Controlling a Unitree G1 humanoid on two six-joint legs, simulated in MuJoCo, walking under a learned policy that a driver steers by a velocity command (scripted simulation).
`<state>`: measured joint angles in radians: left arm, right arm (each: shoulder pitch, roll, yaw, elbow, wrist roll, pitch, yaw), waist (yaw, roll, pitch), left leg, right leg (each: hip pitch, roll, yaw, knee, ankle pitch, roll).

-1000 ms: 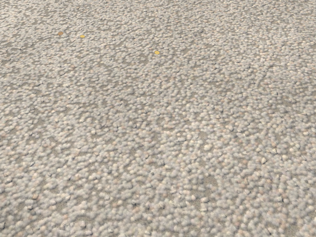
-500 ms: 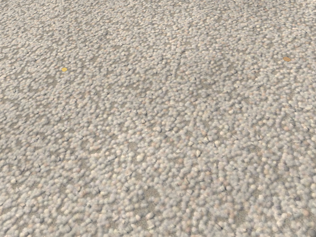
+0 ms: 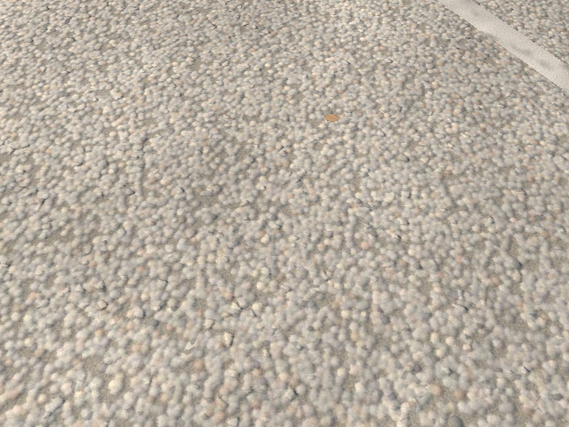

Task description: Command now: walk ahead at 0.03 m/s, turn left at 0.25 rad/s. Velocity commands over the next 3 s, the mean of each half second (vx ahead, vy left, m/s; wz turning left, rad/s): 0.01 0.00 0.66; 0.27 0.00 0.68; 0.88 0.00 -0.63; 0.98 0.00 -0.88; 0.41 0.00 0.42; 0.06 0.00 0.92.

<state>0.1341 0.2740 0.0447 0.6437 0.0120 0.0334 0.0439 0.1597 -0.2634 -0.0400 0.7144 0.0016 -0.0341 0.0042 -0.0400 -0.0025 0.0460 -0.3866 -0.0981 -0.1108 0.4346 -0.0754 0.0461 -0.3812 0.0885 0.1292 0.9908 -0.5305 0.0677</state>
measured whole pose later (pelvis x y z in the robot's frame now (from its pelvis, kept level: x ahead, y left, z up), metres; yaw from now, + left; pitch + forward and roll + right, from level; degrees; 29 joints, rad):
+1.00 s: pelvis +0.11 +0.08 +0.01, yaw +44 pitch +2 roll -1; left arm 0.21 0.32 0.06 0.73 0.04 -0.02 -0.06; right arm 0.33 -0.29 -0.04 0.64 -0.03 -0.05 0.03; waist -0.02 -0.02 -0.04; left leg -0.10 -0.04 -0.06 0.30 -0.24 0.05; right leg -0.61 -0.09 0.00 0.80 -0.09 0.05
